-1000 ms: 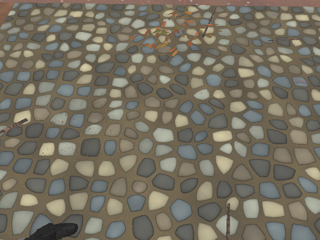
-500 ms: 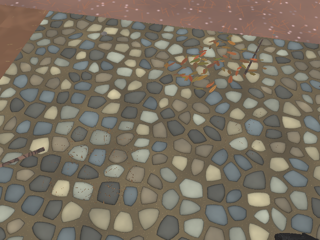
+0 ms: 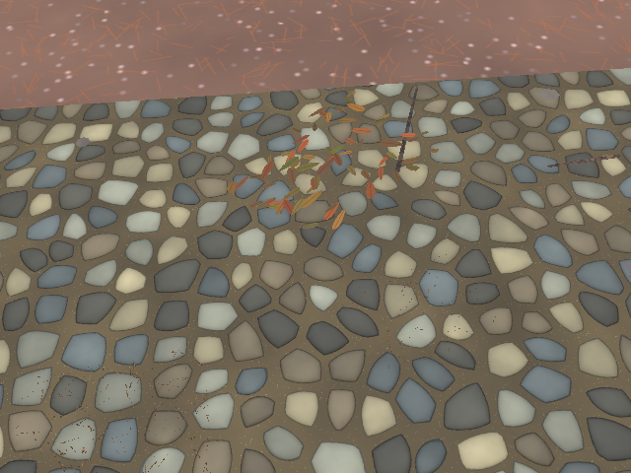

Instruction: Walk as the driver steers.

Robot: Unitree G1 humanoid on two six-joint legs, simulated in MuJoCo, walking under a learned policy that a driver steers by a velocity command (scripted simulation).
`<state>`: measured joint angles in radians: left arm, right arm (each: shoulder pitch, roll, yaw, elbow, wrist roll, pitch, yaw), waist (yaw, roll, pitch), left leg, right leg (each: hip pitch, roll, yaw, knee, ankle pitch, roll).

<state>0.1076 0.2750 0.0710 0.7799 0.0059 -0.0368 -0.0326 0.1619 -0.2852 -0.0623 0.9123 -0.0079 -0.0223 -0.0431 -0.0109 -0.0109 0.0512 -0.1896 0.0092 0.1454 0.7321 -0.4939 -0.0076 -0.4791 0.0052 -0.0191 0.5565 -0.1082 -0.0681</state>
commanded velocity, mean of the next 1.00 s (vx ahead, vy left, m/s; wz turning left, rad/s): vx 0.17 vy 0.00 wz -0.49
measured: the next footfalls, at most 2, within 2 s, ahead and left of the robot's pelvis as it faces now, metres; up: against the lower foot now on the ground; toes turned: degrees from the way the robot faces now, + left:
left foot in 0.40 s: +0.17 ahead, +0.14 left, +0.00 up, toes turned -18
right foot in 0.82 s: +0.26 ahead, -0.19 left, +0.00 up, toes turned -31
